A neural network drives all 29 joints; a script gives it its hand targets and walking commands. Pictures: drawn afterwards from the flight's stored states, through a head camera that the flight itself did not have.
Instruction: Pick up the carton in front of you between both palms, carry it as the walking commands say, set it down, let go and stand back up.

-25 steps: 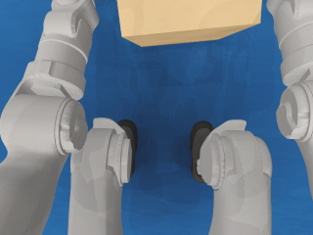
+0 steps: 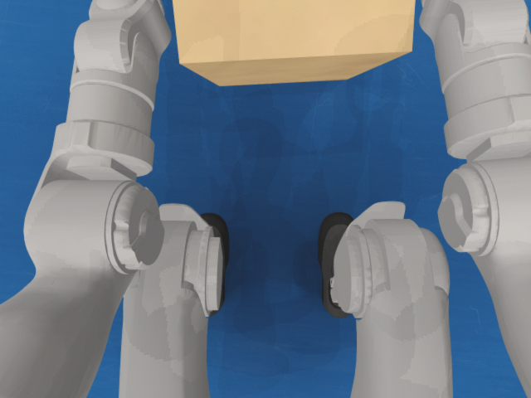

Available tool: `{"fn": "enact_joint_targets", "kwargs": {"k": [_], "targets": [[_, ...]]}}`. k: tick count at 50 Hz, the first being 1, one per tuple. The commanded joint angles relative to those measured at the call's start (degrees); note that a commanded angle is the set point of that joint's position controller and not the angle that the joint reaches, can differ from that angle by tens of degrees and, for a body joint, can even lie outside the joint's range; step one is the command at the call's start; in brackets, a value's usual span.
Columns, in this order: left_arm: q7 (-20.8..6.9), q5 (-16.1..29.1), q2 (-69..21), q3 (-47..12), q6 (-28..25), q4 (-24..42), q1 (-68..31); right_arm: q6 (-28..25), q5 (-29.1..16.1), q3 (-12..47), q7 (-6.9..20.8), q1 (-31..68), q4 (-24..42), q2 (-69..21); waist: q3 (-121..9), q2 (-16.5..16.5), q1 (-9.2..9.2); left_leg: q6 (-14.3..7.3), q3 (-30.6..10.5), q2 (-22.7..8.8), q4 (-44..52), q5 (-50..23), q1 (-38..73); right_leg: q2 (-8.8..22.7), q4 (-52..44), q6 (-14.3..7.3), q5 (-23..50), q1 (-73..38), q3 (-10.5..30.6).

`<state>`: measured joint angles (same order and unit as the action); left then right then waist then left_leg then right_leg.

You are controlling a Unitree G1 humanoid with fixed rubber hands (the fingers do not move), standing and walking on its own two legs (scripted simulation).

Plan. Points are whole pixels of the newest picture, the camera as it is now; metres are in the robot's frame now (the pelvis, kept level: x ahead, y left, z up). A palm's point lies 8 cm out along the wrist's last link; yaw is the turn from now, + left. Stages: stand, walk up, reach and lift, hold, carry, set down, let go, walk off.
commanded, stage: reach and lift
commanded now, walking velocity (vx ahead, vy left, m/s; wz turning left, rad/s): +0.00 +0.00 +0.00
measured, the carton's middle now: out of the picture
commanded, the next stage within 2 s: none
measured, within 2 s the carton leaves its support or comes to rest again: neither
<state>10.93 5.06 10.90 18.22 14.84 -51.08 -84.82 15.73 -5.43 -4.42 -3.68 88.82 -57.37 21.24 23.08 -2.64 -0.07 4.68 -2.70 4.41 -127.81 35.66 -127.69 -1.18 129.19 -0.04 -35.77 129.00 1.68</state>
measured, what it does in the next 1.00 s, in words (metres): rises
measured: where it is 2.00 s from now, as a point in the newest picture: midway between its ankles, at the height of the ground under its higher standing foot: (271, 280)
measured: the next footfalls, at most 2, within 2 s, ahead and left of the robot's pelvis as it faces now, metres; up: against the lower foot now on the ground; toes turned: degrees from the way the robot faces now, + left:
none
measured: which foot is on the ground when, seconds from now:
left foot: down 0.00-1.00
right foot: down 0.00-1.00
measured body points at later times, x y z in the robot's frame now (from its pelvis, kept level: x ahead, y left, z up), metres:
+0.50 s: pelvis -0.03 +0.02 +0.11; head +0.26 -0.02 +0.45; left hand +0.52 +0.12 +0.04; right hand +0.51 -0.18 +0.04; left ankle +0.11 +0.14 -0.33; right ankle +0.10 -0.12 -0.33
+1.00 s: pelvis +0.03 +0.01 +0.24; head +0.21 -0.02 +0.65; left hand +0.48 +0.13 +0.20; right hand +0.46 -0.17 +0.19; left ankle +0.10 +0.14 -0.33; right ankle +0.10 -0.12 -0.33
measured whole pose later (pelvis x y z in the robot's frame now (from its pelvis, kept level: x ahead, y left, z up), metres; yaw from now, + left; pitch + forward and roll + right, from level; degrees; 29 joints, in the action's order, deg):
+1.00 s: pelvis +0.03 +0.01 +0.24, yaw -3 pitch +36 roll +1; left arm 3.0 -13.3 -6.4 27.8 22.1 -33.8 -44.7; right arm 23.9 14.0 -23.7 0.1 46.4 -36.4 -2.3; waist -14.0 -0.7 0.7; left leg 2.7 -3.7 3.2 -80.9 28.0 -89.5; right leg -2.7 81.3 1.4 -26.7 91.0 4.1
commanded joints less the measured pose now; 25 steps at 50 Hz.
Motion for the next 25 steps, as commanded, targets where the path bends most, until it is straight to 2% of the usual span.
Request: {"fn": "enact_joint_targets", "kwargs": {"k": [1,3,5,9,11,14,16,20,25], "targets": [[-17.38,6.43,-63.10,-25.30,1.82,19.20,-37.34,0.93,-7.38,18.52,15.54,32.87,26.32,-66.67,-114.07,8.06,-0.59,-2.80,10.16,5.57,10.52,-34.29,36.87,-5.69,-11.93,0.60,47.53,-65.07,-4.56],[-17.82,4.74,-64.71,-25.54,2.83,19.92,-35.06,2.40,-4.92,17.30,14.92,28.16,25.04,-70.56,-113.02,9.19,-1.26,-2.69,10.58,6.08,12.72,-31.49,32.71,-6.29,-14.59,1.21,45.16,-64.80,-4.97],[-18.45,2.90,-65.83,-25.32,3.63,18.95,-32.92,3.73,-1.93,14.46,14.92,21.93,20.24,-72.12,-106.09,8.08,-2.12,-2.51,10.40,6.07,15.11,-28.52,30.64,-6.74,-17.60,1.35,40.91,-59.74,-5.16],[-19.34,-5.14,-66.03,-16.62,5.08,8.08,-25.24,5.01,5.79,5.28,16.51,16.68,8.37,-72.66,-80.90,4.79,-0.80,-2.91,9.05,5.61,22.36,-15.67,26.52,-7.00,-25.17,0.55,21.42,-39.64,-5.76],[-19.30,-8.43,-66.16,-12.65,5.58,5.65,-24.26,4.99,8.96,1.55,17.50,17.81,6.87,-71.92,-75.41,4.16,-0.11,-3.36,8.60,5.74,25.40,-12.23,28.01,-7.09,-28.06,0.19,15.00,-34.42,-6.45],[-18.93,-11.09,-64.77,-8.77,5.50,4.80,-25.06,4.75,11.04,-0.99,18.50,19.95,7.12,-71.04,-76.27,5.04,1.43,-3.65,8.12,5.98,28.96,-10.30,31.92,-7.32,-30.66,0.24,11.40,-33.32,-6.85],[-18.77,-12.31,-64.10,-7.66,5.52,4.50,-25.70,4.85,12.01,-2.34,18.80,20.43,6.22,-70.68,-76.88,5.28,1.59,-3.89,7.86,5.93,31.22,-8.06,33.80,-7.48,-32.60,0.31,9.06,-33.86,-6.82],[-19.22,-12.96,-65.35,-8.01,6.58,5.40,-26.02,5.81,13.46,-3.49,19.12,20.09,5.95,-71.02,-80.87,5.05,0.75,-3.74,7.94,5.87,34.85,-5.62,37.21,-7.53,-36.41,0.50,6.60,-37.75,-6.79],[-21.01,-9.09,-71.43,-14.70,8.63,10.59,-26.42,7.42,12.24,-0.52,19.53,18.12,10.50,-74.45,-94.74,2.59,-1.60,-2.62,8.25,5.67,37.63,-10.95,44.95,-7.58,-39.19,0.49,12.76,-46.47,-7.10]]}}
